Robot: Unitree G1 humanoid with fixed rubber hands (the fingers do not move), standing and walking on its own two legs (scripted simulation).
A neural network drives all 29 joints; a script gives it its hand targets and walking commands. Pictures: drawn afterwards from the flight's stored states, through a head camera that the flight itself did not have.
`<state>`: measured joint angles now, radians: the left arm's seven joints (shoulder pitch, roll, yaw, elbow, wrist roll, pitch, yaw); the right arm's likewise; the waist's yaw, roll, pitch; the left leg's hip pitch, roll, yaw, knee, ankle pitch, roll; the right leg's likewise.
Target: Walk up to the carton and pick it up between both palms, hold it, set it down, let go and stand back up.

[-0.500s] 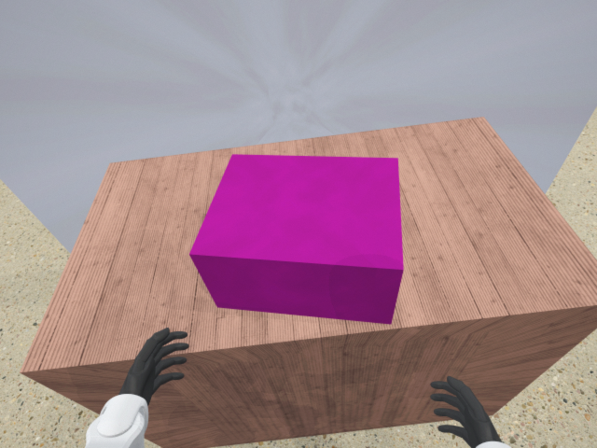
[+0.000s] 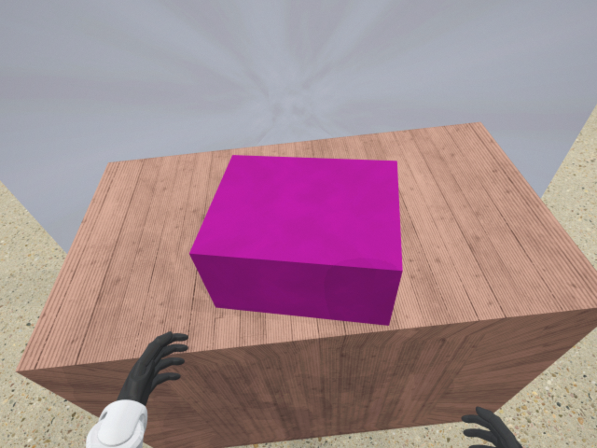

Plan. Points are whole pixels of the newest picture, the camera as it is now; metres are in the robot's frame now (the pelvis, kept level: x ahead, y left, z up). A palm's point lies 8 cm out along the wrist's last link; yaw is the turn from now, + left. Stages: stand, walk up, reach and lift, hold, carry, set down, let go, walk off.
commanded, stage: stand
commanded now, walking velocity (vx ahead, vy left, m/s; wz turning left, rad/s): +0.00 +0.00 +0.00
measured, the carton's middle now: (305, 234) +0.45 +0.01 +0.00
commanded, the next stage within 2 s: none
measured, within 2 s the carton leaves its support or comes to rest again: neither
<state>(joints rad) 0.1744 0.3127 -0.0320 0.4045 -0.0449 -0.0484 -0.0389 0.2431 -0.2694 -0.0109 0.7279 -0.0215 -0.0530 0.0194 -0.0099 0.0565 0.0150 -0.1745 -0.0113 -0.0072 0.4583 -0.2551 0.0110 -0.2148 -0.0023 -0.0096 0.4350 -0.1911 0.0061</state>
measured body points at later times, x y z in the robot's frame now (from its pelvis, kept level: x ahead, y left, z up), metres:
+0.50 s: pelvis +0.00 +0.00 +0.00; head -0.01 -0.02 +0.45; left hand +0.21 +0.24 -0.02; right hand +0.09 -0.27 -0.13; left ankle +0.00 +0.11 -0.74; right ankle +0.03 -0.12 -0.74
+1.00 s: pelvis +0.00 +0.00 +0.00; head -0.01 -0.02 +0.45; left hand +0.21 +0.24 -0.02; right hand +0.10 -0.27 -0.12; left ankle +0.00 +0.11 -0.74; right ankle +0.03 -0.12 -0.74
